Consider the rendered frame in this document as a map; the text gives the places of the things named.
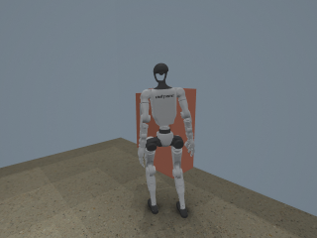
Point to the right robot upper arm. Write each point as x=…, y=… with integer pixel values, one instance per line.
x=180, y=94

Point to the robot right shin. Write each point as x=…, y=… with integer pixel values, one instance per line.
x=180, y=189

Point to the robot left forearm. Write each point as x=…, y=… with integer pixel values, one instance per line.
x=143, y=133

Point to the right robot hand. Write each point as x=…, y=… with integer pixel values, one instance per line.
x=189, y=144

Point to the robot right thigh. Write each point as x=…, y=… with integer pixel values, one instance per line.
x=176, y=153

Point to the robot right forearm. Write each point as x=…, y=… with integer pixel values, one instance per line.
x=188, y=127

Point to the left robot upper arm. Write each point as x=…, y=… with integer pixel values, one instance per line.
x=145, y=105

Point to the left robot hand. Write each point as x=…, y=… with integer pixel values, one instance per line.
x=141, y=152

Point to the cupboard door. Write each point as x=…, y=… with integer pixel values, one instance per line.
x=153, y=127

